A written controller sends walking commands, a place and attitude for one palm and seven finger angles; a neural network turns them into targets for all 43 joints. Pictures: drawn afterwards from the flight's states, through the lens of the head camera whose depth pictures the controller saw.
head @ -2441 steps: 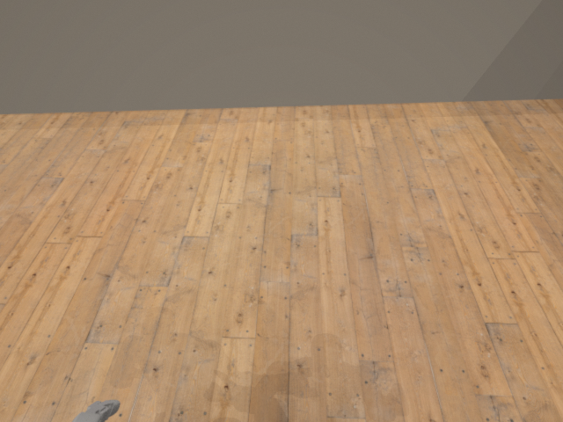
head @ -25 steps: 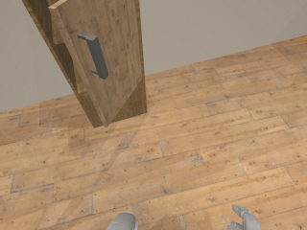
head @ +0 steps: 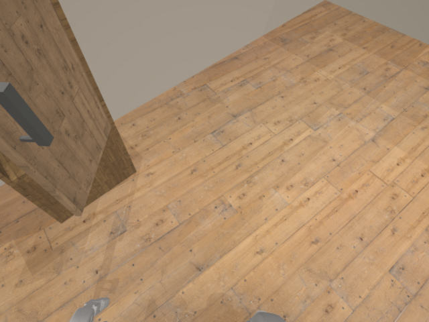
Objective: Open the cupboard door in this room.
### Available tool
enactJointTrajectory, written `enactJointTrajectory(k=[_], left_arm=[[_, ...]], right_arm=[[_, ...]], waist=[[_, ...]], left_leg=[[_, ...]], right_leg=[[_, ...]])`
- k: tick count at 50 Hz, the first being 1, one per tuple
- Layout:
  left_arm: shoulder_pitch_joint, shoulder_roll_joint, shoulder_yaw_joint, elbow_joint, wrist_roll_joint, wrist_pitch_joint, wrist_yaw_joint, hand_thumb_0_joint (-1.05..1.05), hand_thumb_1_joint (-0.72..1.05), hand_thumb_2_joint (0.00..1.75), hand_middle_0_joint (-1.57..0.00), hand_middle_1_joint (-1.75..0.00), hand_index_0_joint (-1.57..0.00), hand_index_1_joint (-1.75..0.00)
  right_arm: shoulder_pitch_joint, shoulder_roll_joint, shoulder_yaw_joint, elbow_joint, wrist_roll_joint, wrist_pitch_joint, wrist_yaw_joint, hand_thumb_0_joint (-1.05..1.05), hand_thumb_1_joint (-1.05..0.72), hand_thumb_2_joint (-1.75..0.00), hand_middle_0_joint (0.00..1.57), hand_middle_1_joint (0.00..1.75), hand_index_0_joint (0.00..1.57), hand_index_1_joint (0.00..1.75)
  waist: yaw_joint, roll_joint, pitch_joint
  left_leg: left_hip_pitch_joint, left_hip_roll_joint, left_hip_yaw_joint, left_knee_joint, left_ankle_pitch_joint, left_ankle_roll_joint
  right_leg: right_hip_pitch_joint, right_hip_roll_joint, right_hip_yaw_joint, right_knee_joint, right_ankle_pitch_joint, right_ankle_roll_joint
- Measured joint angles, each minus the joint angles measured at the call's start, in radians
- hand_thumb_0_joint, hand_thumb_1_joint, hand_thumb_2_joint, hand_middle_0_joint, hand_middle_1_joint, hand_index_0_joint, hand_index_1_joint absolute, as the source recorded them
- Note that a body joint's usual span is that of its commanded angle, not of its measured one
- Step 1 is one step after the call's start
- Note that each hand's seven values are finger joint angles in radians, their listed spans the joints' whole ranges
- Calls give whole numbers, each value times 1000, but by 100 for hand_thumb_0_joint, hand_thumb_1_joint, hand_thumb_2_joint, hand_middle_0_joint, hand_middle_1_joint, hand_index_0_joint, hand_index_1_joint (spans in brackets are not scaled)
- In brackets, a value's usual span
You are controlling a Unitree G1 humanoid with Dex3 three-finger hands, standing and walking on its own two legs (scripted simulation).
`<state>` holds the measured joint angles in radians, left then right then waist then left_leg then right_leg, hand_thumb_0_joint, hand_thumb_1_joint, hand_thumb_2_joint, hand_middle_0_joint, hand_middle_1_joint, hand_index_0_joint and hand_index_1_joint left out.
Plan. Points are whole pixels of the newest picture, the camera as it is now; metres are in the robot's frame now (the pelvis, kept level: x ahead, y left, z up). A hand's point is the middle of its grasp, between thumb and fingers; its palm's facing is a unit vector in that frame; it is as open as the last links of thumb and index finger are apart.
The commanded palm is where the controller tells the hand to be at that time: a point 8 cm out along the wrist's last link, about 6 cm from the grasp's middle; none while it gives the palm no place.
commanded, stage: walk to a spot facing it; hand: left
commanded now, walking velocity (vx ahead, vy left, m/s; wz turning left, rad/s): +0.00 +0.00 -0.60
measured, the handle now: (15, 117) +0.46 +0.43 +0.07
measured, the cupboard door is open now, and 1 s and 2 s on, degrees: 45 45 45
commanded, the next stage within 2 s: turn to face it in 1.82 s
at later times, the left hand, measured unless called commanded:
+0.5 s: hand (135, 300) +0.17 +0.18 -0.18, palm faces -0.24 -0.96 -0.16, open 7.4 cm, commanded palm none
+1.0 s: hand (241, 181) +0.47 -0.06 -0.17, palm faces -0.56 -0.80 -0.19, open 7.3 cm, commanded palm none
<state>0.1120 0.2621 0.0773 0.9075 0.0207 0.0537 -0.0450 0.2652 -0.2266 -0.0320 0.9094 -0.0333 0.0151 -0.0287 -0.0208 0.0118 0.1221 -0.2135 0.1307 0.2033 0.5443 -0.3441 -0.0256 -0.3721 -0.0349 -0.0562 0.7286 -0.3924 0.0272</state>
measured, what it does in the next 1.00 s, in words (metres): walks ahead, turning right: right foot, then left foot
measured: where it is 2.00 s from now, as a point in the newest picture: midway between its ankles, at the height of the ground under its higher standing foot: (297, 214)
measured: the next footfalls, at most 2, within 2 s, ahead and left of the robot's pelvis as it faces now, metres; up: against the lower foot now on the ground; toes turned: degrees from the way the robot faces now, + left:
right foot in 0.04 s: +0.03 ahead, -0.13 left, +0.00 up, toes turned -5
left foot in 0.42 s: +0.15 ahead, +0.10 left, +0.00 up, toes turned -10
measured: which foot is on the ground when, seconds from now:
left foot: down 0.00-0.04, up 0.06-0.40, down 0.42-0.90, up 0.92-1.00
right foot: up 0.00-0.02, down 0.04-0.42, up 0.44-0.88, down 0.90-1.00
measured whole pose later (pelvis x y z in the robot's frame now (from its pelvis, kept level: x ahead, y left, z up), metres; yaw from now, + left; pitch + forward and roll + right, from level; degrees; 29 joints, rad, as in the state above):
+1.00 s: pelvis +0.26 -0.13 -0.02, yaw -33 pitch +0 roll +1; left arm 0.08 0.19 0.06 0.93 0.01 -0.05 -0.02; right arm 0.42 -0.15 -0.02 1.08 -0.01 0.00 -0.01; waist -0.05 -0.01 0.12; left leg -0.31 0.12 0.09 1.30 -0.42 -0.04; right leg -0.38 0.04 -0.13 0.67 -0.30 -0.13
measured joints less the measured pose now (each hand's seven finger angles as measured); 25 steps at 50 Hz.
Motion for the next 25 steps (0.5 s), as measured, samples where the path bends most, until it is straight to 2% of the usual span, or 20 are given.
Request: enactJointTrajectory(k=[2, 3, 5, 7, 9, 15, 20, 21, 22, 23, 25], left_arm=[[-6, -2, -9, -12, 1, -17, 1, 0, 91, 90, -20, -30, -20, -30], [-14, -13, -10, -11, 2, -30, 9, 0, 91, 90, -20, -30, -20, -30], [-20, -33, -19, -12, -3, -44, 25, 0, 91, 90, -20, -30, -20, -30], [-9, -47, -22, -15, -3, -42, 39, 0, 91, 90, -20, -30, -20, -30], [8, -54, -23, -13, -2, -39, 44, 0, 91, 90, -20, -30, -20, -30], [75, -70, -27, 15, 7, -46, 26, 0, 91, 90, -20, -30, -20, -30], [135, -66, -14, 36, 7, -48, 15, 0, 91, 90, -20, -30, -21, -30], [151, -65, -10, 39, 5, -46, 15, 0, 91, 90, -20, -30, -21, -30], [159, -64, -6, 46, 1, -41, 14, 0, 91, 90, -20, -30, -20, -30], [159, -59, -2, 59, 0, -35, 13, 0, 91, 90, -20, -30, -20, -30], [158, -47, 5, 73, 6, -25, 4, 1, 91, 90, -20, -30, -20, -30]], right_arm=[[24, -14, -7, 6, 9, 6, 6, 0, -90, -90, 20, 30, 20, 30], [17, -27, -12, 16, 13, 17, 7, 0, -90, -90, 20, 30, 20, 30], [-5, -43, -20, 31, 19, 41, 2, 1, -90, -90, 20, 30, 20, 30], [-22, -44, -23, 35, 20, 51, 3, 1, -91, -90, 20, 30, 20, 30], [-36, -36, -24, 28, 16, 51, 11, 1, -91, -90, 20, 30, 19, 30], [-68, -8, -26, -2, 10, 24, 35, 1, -91, -90, 20, 30, 19, 30], [-78, 10, -19, -19, 14, -14, 36, 1, -91, -90, 20, 30, 19, 30], [-72, 8, -14, -28, 13, -29, 33, 1, -91, -90, 20, 30, 20, 30], [-68, 8, -12, -33, 7, -46, 28, 0, -91, -90, 20, 30, 20, 30], [-65, 13, -8, -33, 1, -58, 22, 0, -91, -90, 20, 30, 20, 30], [-42, 26, 3, -35, -7, -65, 17, 0, -91, -90, 20, 30, 20, 30]], waist=[[-7, 3, -12], [-7, 18, -5], [-15, 37, 11], [-15, 32, 11], [-13, 16, 4], [6, -16, -32], [32, -38, -58], [34, -34, -69], [29, -29, -77], [26, -34, -75], [26, -45, -76]], left_leg=[[-31, 13, 19, 87, -42, -16], [-66, 19, -6, 185, -106, -24], [-145, -9, -91, 396, -188, -29], [-203, -30, -125, 518, -174, -37], [-243, -39, -139, 553, -131, -46], [-247, -60, -156, 385, -59, -49], [-153, -99, -148, 133, -26, -34], [-113, -99, -145, 49, -24, -26], [-109, -94, -143, 30, 34, -6], [-109, -91, -129, 55, 43, 18], [-73, -81, -92, 51, 20, 48]], right_leg=[[73, 4, -7, -145, 119, -30], [64, 17, 0, -129, 103, -42], [65, 33, 16, -104, 65, -52], [86, 41, 38, -131, 67, -55], [108, 45, 63, -171, 88, -55], [157, 61, 129, -245, 110, -61], [170, 72, 179, -221, 67, -44], [158, 83, 189, -189, 43, -41], [128, 92, 184, -110, -16, -47], [85, 91, 171, 8, -67, -51], [-8, 71, 120, 236, -76, -53]])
